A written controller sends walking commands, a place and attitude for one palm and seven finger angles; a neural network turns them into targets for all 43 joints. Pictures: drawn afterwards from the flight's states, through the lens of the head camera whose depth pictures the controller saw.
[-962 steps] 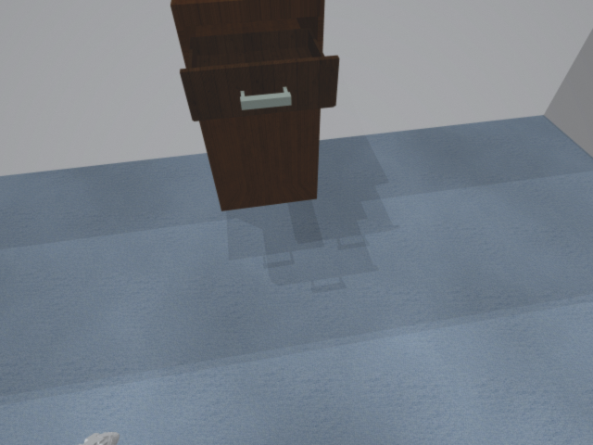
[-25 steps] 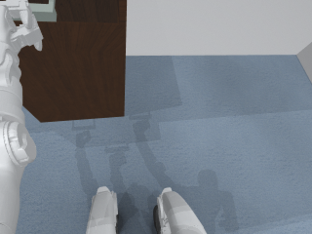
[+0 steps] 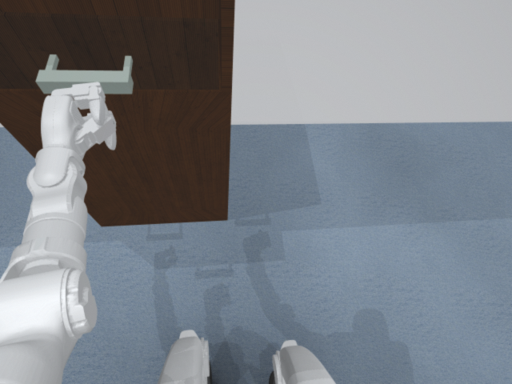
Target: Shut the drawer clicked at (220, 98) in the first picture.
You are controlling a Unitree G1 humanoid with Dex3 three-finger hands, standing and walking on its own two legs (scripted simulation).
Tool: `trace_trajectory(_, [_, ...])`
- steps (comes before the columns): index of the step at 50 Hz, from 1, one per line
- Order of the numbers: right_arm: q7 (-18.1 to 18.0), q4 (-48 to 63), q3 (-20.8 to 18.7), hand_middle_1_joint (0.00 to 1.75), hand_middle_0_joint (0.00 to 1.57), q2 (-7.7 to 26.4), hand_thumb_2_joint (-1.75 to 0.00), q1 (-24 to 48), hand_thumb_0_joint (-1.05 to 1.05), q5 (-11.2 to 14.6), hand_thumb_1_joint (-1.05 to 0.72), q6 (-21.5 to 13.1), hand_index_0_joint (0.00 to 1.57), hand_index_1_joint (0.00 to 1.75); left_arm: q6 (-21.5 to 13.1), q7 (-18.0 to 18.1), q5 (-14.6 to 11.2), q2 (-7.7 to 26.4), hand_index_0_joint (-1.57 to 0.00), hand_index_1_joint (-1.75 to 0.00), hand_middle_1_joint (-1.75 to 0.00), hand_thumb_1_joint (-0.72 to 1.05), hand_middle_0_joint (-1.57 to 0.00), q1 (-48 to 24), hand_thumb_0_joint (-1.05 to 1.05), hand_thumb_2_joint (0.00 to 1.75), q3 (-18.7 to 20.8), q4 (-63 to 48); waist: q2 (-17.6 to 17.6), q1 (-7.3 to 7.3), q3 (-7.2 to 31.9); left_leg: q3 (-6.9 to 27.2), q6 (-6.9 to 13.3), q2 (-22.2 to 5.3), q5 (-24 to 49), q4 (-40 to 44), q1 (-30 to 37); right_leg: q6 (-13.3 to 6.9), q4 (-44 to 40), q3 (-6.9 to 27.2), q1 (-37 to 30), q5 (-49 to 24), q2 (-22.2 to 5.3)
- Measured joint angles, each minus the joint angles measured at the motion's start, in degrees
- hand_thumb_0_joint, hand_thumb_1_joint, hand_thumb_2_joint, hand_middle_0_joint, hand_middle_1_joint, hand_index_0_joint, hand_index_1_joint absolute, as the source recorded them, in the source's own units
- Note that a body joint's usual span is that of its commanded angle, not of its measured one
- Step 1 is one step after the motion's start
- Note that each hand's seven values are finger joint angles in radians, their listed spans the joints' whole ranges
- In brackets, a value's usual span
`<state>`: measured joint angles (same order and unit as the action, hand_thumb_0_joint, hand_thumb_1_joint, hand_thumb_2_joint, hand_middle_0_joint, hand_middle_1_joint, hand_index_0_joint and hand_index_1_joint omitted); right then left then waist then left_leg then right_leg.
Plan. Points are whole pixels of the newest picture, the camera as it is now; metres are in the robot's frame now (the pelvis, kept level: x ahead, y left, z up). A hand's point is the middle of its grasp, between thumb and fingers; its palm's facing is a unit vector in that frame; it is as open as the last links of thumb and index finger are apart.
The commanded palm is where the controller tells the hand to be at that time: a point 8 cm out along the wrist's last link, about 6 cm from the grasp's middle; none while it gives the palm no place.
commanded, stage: draw the hand back to the body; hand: left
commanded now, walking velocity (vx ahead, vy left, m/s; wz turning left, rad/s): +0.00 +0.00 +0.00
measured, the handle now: (89, 71) +0.60 +0.25 +0.07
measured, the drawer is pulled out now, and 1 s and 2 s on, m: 0.00 0.00 0.00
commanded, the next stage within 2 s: step back with the hand held close in 1.38 s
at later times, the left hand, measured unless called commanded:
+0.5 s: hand (61, 174) +0.36 +0.20 +0.15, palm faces +0.03 -1.00 -0.04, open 3.3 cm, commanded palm +0.32 +0.26 +0.15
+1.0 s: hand out of the picture +0.25 +0.22 +0.22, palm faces +0.36 -0.87 -0.33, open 3.3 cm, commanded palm +0.19 +0.26 +0.23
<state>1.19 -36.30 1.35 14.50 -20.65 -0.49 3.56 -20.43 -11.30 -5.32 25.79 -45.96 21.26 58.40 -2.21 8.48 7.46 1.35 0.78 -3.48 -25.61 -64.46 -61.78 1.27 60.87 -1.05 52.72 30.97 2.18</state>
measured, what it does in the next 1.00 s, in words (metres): rises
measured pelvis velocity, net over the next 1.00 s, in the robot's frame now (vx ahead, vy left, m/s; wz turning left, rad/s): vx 0.03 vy -0.02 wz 0.04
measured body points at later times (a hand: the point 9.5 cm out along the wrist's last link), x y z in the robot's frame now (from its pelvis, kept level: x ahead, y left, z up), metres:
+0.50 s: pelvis +0.02 -0.01 +0.05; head +0.05 -0.02 +0.50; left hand +0.35 +0.26 +0.15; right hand +0.17 -0.26 -0.05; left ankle +0.04 +0.11 -0.65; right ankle -0.02 -0.14 -0.65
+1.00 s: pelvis +0.03 -0.02 +0.09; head +0.02 -0.05 +0.54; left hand +0.22 +0.26 +0.23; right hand +0.23 -0.23 +0.00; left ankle +0.04 +0.11 -0.65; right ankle -0.02 -0.14 -0.65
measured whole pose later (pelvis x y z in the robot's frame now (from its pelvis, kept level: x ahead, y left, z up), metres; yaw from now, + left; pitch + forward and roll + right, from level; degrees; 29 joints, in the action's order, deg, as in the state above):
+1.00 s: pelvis +0.03 -0.02 +0.09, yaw +2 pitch -2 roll +0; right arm -4.1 -33.7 2.7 13.4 -9.8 1.2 -1.6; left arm -3.7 4.9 -5.1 18.0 18.5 12.1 -12.5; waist -3.9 -2.3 0.3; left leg -0.9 -0.6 -1.1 -13.2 -26.4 -10.8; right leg 0.0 25.1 0.3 3.7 18.9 -0.3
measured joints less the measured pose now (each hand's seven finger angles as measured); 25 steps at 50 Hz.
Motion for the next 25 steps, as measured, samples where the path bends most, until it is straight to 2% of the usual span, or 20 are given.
trace_trajectory(4, [0.21, 1.23, -0.54, 0.30, 0.20, 0.07, -0.89, 1.60, 0.01, 0.34, -0.91, 0.77, 0.20, 0.29, 0.14, -0.19, -0.43, -0.98, -1.40, -1.60, -1.60, 0.90, -1.40, 3.45, 0.02, 0.90, 0.06, -4.59, 0.01, -0.17, 0.07, -0.21, -0.20, -0.10, -0.31, 0.72, 1.63, -0.21, -0.64, 0.22, -1.46, 0.24, 0.06])
trace_trajectory(10, [-0.09, 3.94, -0.63, 0.30, 0.20, -0.06, -0.89, 1.55, 0.01, 2.27, -0.91, 1.52, 0.20, 0.29, 3.99, -1.38, -4.42, -3.78, -1.40, -1.60, -1.60, 0.90, -1.40, 16.99, 0.02, 0.90, -1.57, -18.52, -0.43, -1.92, 0.04, -1.32, -0.36, -0.16, 0.37, 6.06, 9.66, -0.34, -5.87, 1.21, -8.92, -0.92, -0.02])
trace_trajectory(17, [-1.26, 4.44, -0.21, 0.30, 0.20, 0.10, -0.89, 2.52, 0.01, 3.36, -0.91, -0.09, 0.20, 0.29, 6.13, -1.35, -7.46, -5.67, -1.40, -1.60, -1.60, 0.90, -1.40, 27.28, 0.02, 0.90, -4.37, -27.56, -0.59, -4.16, -0.08, -0.62, -0.80, 0.54, 1.80, 11.16, 17.83, -0.76, -11.18, 0.34, -17.53, -2.13, -0.57])
trace_trajectory(25, [-2.64, 5.04, -0.06, 0.30, 0.20, 0.79, -0.89, 5.47, 0.01, 3.96, -0.91, -2.44, 0.20, 0.29, 8.63, -4.38, -10.61, -6.84, -1.40, -1.60, -1.60, 0.90, -1.40, 35.97, 0.02, 0.90, -6.05, -36.65, -1.01, -5.89, -0.44, -0.43, -0.99, 1.15, 3.36, 15.17, 24.86, -1.02, -14.68, 0.01, -24.44, -3.29, -1.12])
